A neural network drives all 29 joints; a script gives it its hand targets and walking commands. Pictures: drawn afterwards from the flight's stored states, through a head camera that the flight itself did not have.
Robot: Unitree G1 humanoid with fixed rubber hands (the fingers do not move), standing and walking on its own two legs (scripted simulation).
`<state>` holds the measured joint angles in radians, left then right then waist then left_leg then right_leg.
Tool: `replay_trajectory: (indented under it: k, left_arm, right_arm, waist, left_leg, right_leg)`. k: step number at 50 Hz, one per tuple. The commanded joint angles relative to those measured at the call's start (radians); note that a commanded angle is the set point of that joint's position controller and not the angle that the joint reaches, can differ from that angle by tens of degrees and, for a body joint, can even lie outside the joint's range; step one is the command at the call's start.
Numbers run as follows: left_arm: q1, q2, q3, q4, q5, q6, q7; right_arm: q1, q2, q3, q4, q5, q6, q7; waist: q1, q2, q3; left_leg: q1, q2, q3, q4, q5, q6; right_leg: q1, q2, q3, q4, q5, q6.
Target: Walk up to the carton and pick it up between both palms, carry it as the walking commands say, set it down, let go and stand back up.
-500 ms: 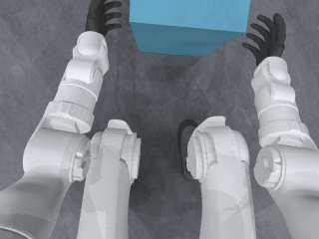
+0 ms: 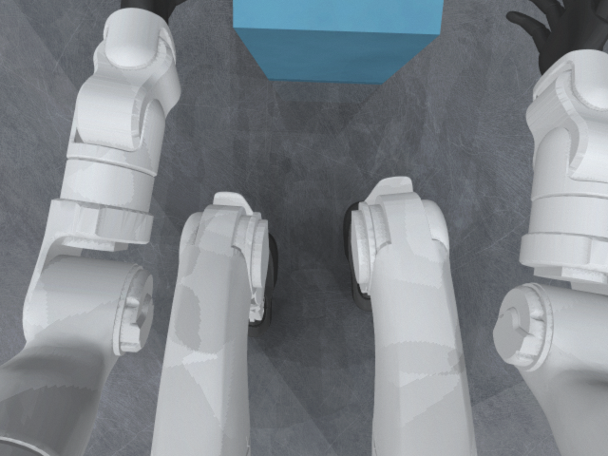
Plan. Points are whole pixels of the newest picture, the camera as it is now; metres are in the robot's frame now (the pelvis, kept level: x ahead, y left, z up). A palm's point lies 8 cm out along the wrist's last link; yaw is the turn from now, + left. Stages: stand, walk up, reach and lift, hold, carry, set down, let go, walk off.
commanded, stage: set down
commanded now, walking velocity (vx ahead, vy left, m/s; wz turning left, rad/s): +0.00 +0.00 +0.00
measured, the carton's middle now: out of the picture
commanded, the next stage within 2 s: let go in 0.86 s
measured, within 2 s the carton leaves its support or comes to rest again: neither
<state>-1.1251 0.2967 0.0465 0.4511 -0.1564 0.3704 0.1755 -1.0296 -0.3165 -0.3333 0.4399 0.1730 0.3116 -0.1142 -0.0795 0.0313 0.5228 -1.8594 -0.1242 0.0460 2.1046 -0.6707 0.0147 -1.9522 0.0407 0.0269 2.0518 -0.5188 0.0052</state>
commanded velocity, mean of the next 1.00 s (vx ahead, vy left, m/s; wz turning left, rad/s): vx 0.00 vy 0.00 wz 0.00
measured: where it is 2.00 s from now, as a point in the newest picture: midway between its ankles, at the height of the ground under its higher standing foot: (310, 288)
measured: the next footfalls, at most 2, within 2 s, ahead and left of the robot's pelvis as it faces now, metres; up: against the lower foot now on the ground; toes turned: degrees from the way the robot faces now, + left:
none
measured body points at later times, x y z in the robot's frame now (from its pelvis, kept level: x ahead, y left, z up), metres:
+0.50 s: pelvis +0.00 +0.01 +0.12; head +0.34 -0.02 +0.40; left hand +0.54 +0.10 +0.01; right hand +0.49 -0.27 +0.01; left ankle +0.11 +0.10 -0.39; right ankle +0.14 -0.11 -0.39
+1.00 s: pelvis +0.00 +0.00 +0.21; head +0.33 -0.03 +0.50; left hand +0.53 +0.11 +0.08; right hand +0.47 -0.28 +0.10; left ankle +0.11 +0.10 -0.39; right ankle +0.14 -0.11 -0.39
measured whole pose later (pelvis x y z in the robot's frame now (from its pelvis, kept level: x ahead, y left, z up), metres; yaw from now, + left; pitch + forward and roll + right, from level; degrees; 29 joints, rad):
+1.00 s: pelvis +0.00 +0.00 +0.21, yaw -1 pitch +22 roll +0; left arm -1.11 0.30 0.07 0.54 -0.15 0.43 0.13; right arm -1.02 -0.31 -0.33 0.45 0.17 0.39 -0.04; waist -0.08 0.01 0.51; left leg -1.26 -0.11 -0.04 1.30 -0.41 0.01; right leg -1.32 0.04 0.03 1.23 -0.29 0.00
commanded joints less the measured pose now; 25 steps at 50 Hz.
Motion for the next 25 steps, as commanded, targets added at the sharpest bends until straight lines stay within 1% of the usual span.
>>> replay_trajectory:
  k: [1,2,3,5,6,7,8,10,11,12,13,14,15,17,18,19,20,21,22,23,24,25]
  left_arm:
    - [-0.328,0.138,0.073,-0.068,-0.049,-0.014,-0.034]
    - [-0.331,0.139,0.077,-0.027,-0.047,-0.016,-0.043]
    - [-0.331,0.145,0.086,0.006,-0.043,-0.020,-0.050]
    - [-0.334,0.167,0.108,-0.024,-0.033,-0.024,-0.057]
    - [-0.338,0.189,0.127,-0.035,-0.020,-0.024,-0.055]
    - [-0.349,0.196,0.128,-0.080,-0.016,-0.024,-0.052]
    - [-0.356,0.207,0.136,-0.088,-0.011,-0.021,-0.049]
    - [-0.375,0.210,0.130,-0.135,-0.008,-0.012,-0.044]
    - [-0.381,0.208,0.118,-0.154,-0.007,-0.005,-0.042]
    - [-0.381,0.201,0.107,-0.134,-0.005,0.001,-0.042]
    - [-0.395,0.204,0.098,-0.177,-0.005,0.002,-0.040]
    - [-0.415,0.203,0.083,-0.249,-0.014,0.003,-0.037]
    - [-0.407,0.215,0.090,-0.269,-0.007,0.011,-0.031]
    - [-0.413,0.221,0.092,-0.316,-0.005,0.028,-0.021]
    - [-0.403,0.219,0.087,-0.305,-0.007,0.041,-0.017]
    - [-0.387,0.205,0.086,-0.289,-0.007,0.052,-0.017]
    - [-0.371,0.198,0.080,-0.253,-0.007,0.062,-0.017]
    - [-0.362,0.196,0.085,-0.238,-0.003,0.068,-0.017]
    - [-0.349,0.196,0.086,-0.224,0.004,0.071,-0.017]
    - [-0.348,0.189,0.084,-0.224,0.002,0.075,-0.017]
    - [-0.341,0.185,0.085,-0.206,0.006,0.077,-0.018]
    - [-0.341,0.182,0.082,-0.206,0.003,0.076,-0.018]
  right_arm:
    - [-0.308,-0.136,0.122,-0.148,0.022,0.005,0.017]
    - [-0.313,-0.115,0.134,-0.121,0.029,0.007,0.019]
    - [-0.320,-0.097,0.135,-0.106,0.029,0.010,0.019]
    - [-0.324,-0.100,0.120,-0.139,0.027,0.015,0.015]
    - [-0.319,-0.113,0.107,-0.134,0.014,0.021,0.012]
    - [-0.318,-0.118,0.105,-0.150,0.016,0.024,0.011]
    - [-0.318,-0.128,0.098,-0.144,0.010,0.029,0.009]
    - [-0.337,-0.145,0.091,-0.182,0.014,0.037,0.006]
    - [-0.332,-0.147,0.092,-0.182,0.020,0.042,0.006]
    - [-0.328,-0.155,0.078,-0.161,0.013,0.048,0.005]
    - [-0.343,-0.164,0.066,-0.199,0.021,0.047,0.005]
    - [-0.357,-0.178,0.068,-0.266,0.035,0.048,0.006]
    - [-0.350,-0.181,0.063,-0.281,0.037,0.055,0.006]
    - [-0.348,-0.205,0.053,-0.315,0.035,0.066,0.007]
    - [-0.343,-0.217,0.047,-0.322,0.028,0.071,0.007]
    - [-0.333,-0.224,0.040,-0.327,0.023,0.076,0.009]
    - [-0.322,-0.218,0.040,-0.300,0.021,0.083,0.012]
    - [-0.313,-0.215,0.045,-0.292,0.022,0.085,0.016]
    - [-0.300,-0.206,0.043,-0.278,0.025,0.087,0.019]
    - [-0.301,-0.204,0.044,-0.288,0.025,0.088,0.023]
    - [-0.298,-0.195,0.052,-0.274,0.030,0.091,0.026]
    - [-0.289,-0.193,0.049,-0.267,0.027,0.089,0.029]
  waist:
    - [-0.067,-0.134,-1.886]
    - [-0.054,-0.136,-1.863]
    - [-0.046,-0.154,-1.856]
    - [-0.037,-0.158,-1.967]
    - [-0.034,-0.159,-2.005]
    - [-0.034,-0.154,-2.069]
    - [-0.032,-0.153,-2.098]
    - [-0.040,-0.140,-2.162]
    - [-0.044,-0.118,-2.180]
    - [-0.054,-0.098,-2.143]
    - [-0.058,-0.080,-2.175]
    - [-0.065,-0.064,-2.254]
    - [-0.062,-0.054,-2.299]
    - [-0.070,-0.044,-2.372]
    - [-0.084,-0.044,-2.376]
    - [-0.087,-0.037,-2.363]
    - [-0.091,-0.031,-2.320]
    - [-0.082,-0.034,-2.295]
    - [-0.076,-0.023,-2.272]
    - [-0.072,-0.029,-2.267]
    - [-0.057,-0.023,-2.241]
    - [-0.066,-0.034,-2.244]
  left_leg:
    - [0.393,0.025,-0.010,-0.376,0.134,-0.008]
    - [0.375,0.028,-0.003,-0.387,0.116,-0.006]
    - [0.362,0.027,0.000,-0.403,0.108,-0.002]
    - [0.416,0.023,0.011,-0.433,0.160,-0.005]
    - [0.433,0.019,0.017,-0.444,0.174,-0.008]
    - [0.479,0.018,0.015,-0.459,0.195,-0.007]
    - [0.503,0.015,0.016,-0.469,0.207,-0.008]
    - [0.568,0.015,0.012,-0.494,0.228,-0.011]
    - [0.603,0.015,0.009,-0.511,0.237,-0.013]
    - [0.618,0.019,0.005,-0.528,0.222,-0.015]
    - [0.669,0.019,0.000,-0.542,0.252,-0.019]
    - [0.736,0.019,-0.005,-0.552,0.302,-0.026]
    - [0.781,0.019,-0.007,-0.562,0.331,-0.029]
    - [0.862,0.018,-0.013,-0.582,0.369,-0.035]
    - [0.879,0.019,-0.019,-0.597,0.371,-0.037]
    - [0.892,0.019,-0.021,-0.614,0.374,-0.041]
    - [0.891,0.020,-0.026,-0.636,0.355,-0.041]
    - [0.896,0.021,-0.028,-0.651,0.350,-0.042]
    - [0.909,0.022,-0.035,-0.676,0.345,-0.041]
    - [0.925,0.023,-0.040,-0.698,0.355,-0.043]
    - [0.928,0.021,-0.039,-0.714,0.351,-0.044]
    - [0.942,0.022,-0.044,-0.731,0.366,-0.044]
  right_leg:
    - [0.967,-0.004,-0.054,-0.322,0.295,0.017]
    - [0.981,-0.007,-0.043,-0.344,0.274,0.017]
    - [1.013,-0.005,-0.035,-0.366,0.267,0.021]
    - [1.112,-0.002,-0.031,-0.392,0.332,0.025]
    - [1.137,0.003,-0.035,-0.403,0.349,0.023]
    - [1.167,0.005,-0.037,-0.414,0.371,0.022]
    - [1.172,0.007,-0.042,-0.424,0.373,0.021]
    - [1.198,0.010,-0.043,-0.460,0.382,0.020]
    - [1.205,0.011,-0.044,-0.473,0.390,0.017]
    - [1.174,0.012,-0.047,-0.493,0.360,0.015]
    - [1.184,0.013,-0.053,-0.501,0.392,0.015]
    - [1.216,0.017,-0.057,-0.511,0.443,0.013]
    - [1.235,0.019,-0.060,-0.517,0.470,0.011]
    - [1.269,0.024,-0.068,-0.536,0.503,0.010]
    - [1.272,0.025,-0.073,-0.547,0.506,0.010]
    - [1.272,0.025,-0.073,-0.566,0.506,0.010]
    - [1.253,0.023,-0.075,-0.585,0.479,0.011]
    - [1.248,0.021,-0.074,-0.605,0.466,0.012]
    - [1.244,0.019,-0.075,-0.622,0.453,0.013]
    - [1.253,0.019,-0.077,-0.640,0.454,0.015]
    - [1.258,0.019,-0.072,-0.658,0.443,0.016]
    - [1.275,0.020,-0.076,-0.670,0.462,0.018]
